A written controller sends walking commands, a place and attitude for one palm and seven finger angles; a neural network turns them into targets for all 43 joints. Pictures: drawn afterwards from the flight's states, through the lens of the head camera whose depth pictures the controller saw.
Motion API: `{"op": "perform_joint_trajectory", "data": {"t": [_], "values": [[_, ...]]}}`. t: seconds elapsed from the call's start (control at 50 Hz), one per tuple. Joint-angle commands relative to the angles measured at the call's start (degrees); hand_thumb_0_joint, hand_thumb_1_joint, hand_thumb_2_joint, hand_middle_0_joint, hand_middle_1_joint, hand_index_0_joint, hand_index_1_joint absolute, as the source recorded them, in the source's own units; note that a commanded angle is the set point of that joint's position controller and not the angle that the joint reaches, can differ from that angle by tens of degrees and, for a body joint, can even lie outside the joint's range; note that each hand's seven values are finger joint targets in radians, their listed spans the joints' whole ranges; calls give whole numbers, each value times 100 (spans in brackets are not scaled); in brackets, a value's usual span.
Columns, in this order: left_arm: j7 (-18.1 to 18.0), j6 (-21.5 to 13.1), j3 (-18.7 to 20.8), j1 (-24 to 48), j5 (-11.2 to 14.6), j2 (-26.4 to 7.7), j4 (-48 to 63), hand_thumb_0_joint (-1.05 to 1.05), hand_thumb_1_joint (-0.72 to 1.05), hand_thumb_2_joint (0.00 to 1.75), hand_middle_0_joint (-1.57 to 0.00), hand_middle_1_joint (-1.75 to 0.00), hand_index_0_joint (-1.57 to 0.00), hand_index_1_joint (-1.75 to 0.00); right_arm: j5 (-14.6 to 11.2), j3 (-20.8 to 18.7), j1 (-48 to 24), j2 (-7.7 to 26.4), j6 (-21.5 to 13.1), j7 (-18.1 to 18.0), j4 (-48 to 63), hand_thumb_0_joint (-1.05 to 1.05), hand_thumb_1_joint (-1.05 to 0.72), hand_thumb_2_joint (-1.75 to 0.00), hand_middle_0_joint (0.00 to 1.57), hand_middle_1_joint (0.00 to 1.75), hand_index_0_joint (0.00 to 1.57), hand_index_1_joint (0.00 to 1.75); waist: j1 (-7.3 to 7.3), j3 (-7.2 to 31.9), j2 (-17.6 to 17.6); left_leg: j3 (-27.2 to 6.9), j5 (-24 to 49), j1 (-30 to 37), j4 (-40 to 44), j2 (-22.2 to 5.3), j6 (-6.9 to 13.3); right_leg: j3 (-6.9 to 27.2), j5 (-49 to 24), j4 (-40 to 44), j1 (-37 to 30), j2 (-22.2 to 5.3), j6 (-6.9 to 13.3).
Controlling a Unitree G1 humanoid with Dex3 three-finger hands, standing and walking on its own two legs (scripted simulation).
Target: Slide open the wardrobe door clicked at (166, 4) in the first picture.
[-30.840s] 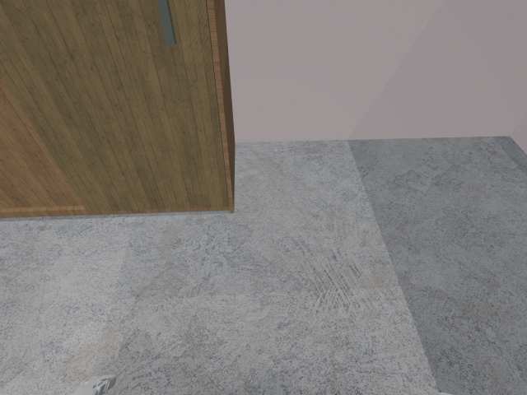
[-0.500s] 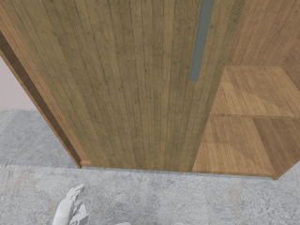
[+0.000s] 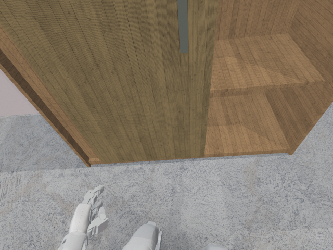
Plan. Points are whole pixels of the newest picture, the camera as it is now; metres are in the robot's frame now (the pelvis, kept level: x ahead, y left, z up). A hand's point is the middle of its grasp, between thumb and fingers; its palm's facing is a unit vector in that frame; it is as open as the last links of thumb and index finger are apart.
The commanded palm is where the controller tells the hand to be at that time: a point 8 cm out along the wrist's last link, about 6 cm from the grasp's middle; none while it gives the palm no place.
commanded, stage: stop stepping back and stand still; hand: right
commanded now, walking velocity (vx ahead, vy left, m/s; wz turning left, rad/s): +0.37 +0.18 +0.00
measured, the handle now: out of the picture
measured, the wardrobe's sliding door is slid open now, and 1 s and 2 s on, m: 0.55 0.55 0.55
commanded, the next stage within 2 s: let the arm hang, fingers relaxed in 0.72 s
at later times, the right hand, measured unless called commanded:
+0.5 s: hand out of the picture +0.18 -0.25 +0.17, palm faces +0.30 +0.90 -0.32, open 7.4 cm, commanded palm +0.12 -0.29 +0.20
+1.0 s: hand out of the picture +0.13 -0.25 -0.08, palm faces -0.10 +0.93 -0.35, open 7.4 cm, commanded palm none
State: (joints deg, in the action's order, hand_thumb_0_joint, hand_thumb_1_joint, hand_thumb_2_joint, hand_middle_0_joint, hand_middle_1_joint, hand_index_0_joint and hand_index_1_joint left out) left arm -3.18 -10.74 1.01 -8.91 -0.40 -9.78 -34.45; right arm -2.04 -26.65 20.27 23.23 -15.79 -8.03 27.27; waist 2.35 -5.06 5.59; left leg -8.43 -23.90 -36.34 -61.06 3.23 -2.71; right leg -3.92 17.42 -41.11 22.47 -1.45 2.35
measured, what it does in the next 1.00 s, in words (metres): steps on the spot: left foot, then right foot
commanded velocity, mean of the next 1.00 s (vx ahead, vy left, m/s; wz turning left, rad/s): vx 0.15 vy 0.03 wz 0.00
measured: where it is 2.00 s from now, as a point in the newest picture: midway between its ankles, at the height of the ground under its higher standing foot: outside the picture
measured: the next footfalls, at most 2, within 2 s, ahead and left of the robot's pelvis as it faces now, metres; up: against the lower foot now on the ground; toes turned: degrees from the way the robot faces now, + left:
left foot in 0.26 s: -0.06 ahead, +0.06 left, +0.00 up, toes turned +11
right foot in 0.90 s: +0.00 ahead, -0.16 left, +0.00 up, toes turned +7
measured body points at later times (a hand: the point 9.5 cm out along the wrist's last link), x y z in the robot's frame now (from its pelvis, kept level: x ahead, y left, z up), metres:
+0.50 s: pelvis -0.08 -0.03 +0.01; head -0.10 -0.07 +0.45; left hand -0.01 +0.26 -0.06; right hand +0.16 -0.30 +0.19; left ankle -0.14 +0.09 -0.69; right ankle +0.01 -0.10 -0.72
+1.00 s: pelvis -0.08 -0.06 -0.01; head -0.08 -0.05 +0.44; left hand +0.00 +0.21 -0.12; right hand +0.13 -0.30 -0.06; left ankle -0.10 +0.06 -0.71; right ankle -0.02 -0.17 -0.72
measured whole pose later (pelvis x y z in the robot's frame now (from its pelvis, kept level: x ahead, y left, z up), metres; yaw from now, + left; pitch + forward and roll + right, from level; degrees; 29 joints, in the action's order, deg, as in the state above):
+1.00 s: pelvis -0.08 -0.06 -0.01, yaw +10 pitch +0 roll -1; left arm 0.1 -0.7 0.0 -10.9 -2.7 -14.8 -44.5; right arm 1.4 -5.3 15.5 15.2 3.3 -0.9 -26.8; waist -1.9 1.6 -1.0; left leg 1.4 -27.4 -22.2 -46.4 -2.9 -1.3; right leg -5.8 19.2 -42.2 23.5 -1.1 1.4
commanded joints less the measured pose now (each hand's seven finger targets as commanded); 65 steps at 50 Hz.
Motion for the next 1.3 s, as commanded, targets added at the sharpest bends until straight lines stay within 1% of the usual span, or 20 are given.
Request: {"op": "perform_joint_trajectory", "data": {"t": [0.0,0.1,0.16,0.22,0.26,0.3,0.36,0.42,0.56,0.6,0.62,0.78,0.8,0.84,0.88,0.94,1.0,1.06,1.18,1.28], "values": [[139,-441,539,-168,71,-993,766,0,90,90,-20,-30,-20,-30,-116,-520,155,854,-338,-23,2125,0,-90,-90,20,30,20,30,-225,1429,-1315,482,-303,226,-733,-198,4,1129,-2322,1784,-1216,-1897,749],[113,-246,285,12,43,-969,960,0,90,90,-20,-30,-20,-30,-46,-411,584,830,45,-139,1532,0,-90,-90,20,30,20,30,-271,1027,-2027,1555,-347,2249,2018,35,188,862,2337,3055,76,-1527,115],[46,-4,232,21,34,-961,933,0,90,90,-20,-30,-20,-30,-3,-356,527,861,234,-141,980,0,-90,-90,20,30,20,30,-284,804,-1843,1817,-323,3090,3413,119,419,341,2591,2757,466,-1035,-189],[0,175,212,-59,-7,-809,885,0,90,90,-20,-30,-20,-30,-73,-645,479,1388,229,-118,1052,0,-90,-90,20,30,20,30,-225,877,215,-557,-562,2300,4828,-1467,1341,-174,863,-381,312,-305,-284],[18,142,76,-69,-8,-791,820,0,90,90,-20,-30,-20,-30,-103,-858,165,1750,93,-231,1288,0,-90,-90,20,30,20,30,-182,975,496,-969,2425,2850,4684,-2250,1720,3,323,-1293,1073,-303,-290],[-37,59,189,-124,128,-865,723,0,90,90,-20,-30,-20,-30,-92,-343,461,1027,205,-198,969,0,-90,-90,20,30,20,30,-221,1199,812,-520,2614,3100,3993,-1794,1455,250,435,-623,748,-209,-214],[-180,64,134,-2,50,-913,584,0,90,90,-20,-30,-20,-30,-49,-169,289,938,212,-182,1113,0,-90,-90,20,30,20,30,-413,773,-756,495,93,1471,3458,-1089,896,-107,-40,1015,-1142,-90,-154],[-244,-50,131,76,23,-1097,703,0,90,90,-20,-30,-20,-30,69,-194,-243,1048,108,-231,1414,0,-90,-90,20,30,20,30,-375,280,-2812,1058,-1002,771,722,17,388,3047,2867,3472,-707,-1845,707],[-84,-11,158,103,-74,-970,735,0,90,90,-20,-30,-20,-30,87,-461,912,1074,197,-149,1343,0,-90,-90,20,30,20,30,-115,740,-2100,1724,-379,3836,2525,18,540,695,2605,2644,1470,-931,86],[-43,192,220,111,-65,-862,815,0,90,90,-20,-30,-20,-30,144,-528,1094,1094,273,-98,1057,0,-90,-90,20,30,20,30,-20,590,-142,-103,-1419,3566,4225,-1001,1028,-52,1985,-255,2068,-76,-153],[-50,217,259,175,11,-879,831,0,90,90,-20,-30,-20,-30,95,-550,837,1217,267,-76,1132,0,-90,-90,20,30,20,30,-29,412,1133,-2578,-2552,2407,5533,-2467,1567,67,1332,-2363,2082,238,-257],[-236,44,68,40,-56,-784,420,0,90,90,-20,-30,-20,-30,123,-104,-17,863,171,-157,417,0,-90,-90,20,30,20,30,-203,400,58,-197,-484,1519,4675,-1686,1171,-40,384,-154,9,-209,-169],[433,248,208,-198,-96,-1115,-784,0,90,90,-20,-30,-20,-30,554,1822,123,-464,1241,557,-3460,0,-90,-90,20,30,20,30,-536,254,-485,943,3004,2055,3218,-1932,977,-172,635,43,654,-326,-329],[432,692,127,-618,-29,-779,-412,0,90,90,-20,-30,-20,-30,437,1946,433,-451,1620,745,-3735,0,-90,-90,20,30,20,30,-466,853,-458,921,2725,1784,2611,-1321,499,72,-1283,828,-568,-137,-305],[375,763,264,-589,-148,-1507,-352,0,90,90,-20,-30,-20,-30,400,2123,426,-673,1650,767,-4062,0,-90,-90,20,30,20,30,-278,1134,-1257,1460,363,920,1327,-599,75,1757,-3176,1197,-1023,-1547,477],[257,850,202,-304,-344,-1571,-410,0,90,90,-20,-30,-20,-30,348,2218,-312,-495,1643,786,-4826,0,-90,-90,20,30,20,30,-304,858,-473,910,-613,1246,1103,-520,150,2239,-2966,1697,-398,-1748,915],[258,948,89,110,-211,-1308,-720,0,90,90,-20,-30,-20,-30,345,2241,-92,-221,1585,765,-6000,0,-90,-90,20,30,20,30,-1,979,-591,644,1342,2780,2784,-695,201,1024,-2156,1195,207,-828,245],[269,1166,64,-52,-118,-767,-1059,0,90,90,-20,-30,-20,-30,335,2361,-555,75,1477,756,-6827,0,-90,-90,20,30,20,30,-328,485,612,-1018,1243,1707,4563,-1920,877,281,693,-26,-229,109,-244],[189,1042,69,-526,-120,-708,-1825,0,90,90,-20,-30,-20,-30,270,2422,-532,-532,1439,671,-7722,0,-90,-90,20,30,20,30,-350,1190,-1080,426,2245,2415,3680,-932,455,778,-1696,1473,-1388,-489,-43],[156,1048,71,-362,-99,-811,-2161,0,90,90,-20,-30,-20,-30,287,2499,-488,-531,1552,696,-8404,0,-90,-90,20,30,20,30,-228,485,-1026,707,1218,2677,4003,-772,366,1066,-481,2307,-673,-617,44]]}}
